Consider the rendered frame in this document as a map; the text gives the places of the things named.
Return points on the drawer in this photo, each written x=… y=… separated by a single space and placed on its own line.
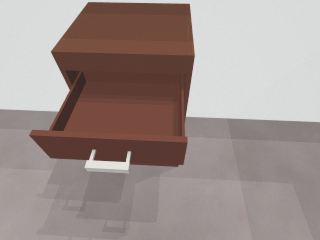
x=119 y=112

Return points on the cabinet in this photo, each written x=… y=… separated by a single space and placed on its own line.
x=130 y=38

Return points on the handle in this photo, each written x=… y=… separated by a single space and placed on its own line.
x=108 y=166

